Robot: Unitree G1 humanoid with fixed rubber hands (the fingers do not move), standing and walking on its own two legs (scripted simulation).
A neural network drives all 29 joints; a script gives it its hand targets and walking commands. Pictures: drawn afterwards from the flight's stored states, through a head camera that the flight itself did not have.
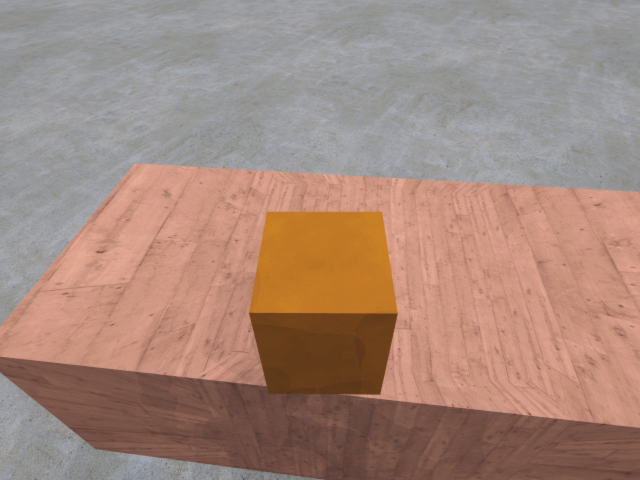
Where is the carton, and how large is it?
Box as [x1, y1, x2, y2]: [249, 212, 397, 394]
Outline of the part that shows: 267,212 249,314 268,392 379,394 397,314 381,212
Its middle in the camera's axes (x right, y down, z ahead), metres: +0.01 +0.12 +0.68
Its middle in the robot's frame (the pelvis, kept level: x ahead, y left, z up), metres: +0.44 +0.04 -0.09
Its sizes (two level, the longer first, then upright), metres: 0.210 0.200 0.250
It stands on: a pedestal, 0.56 m high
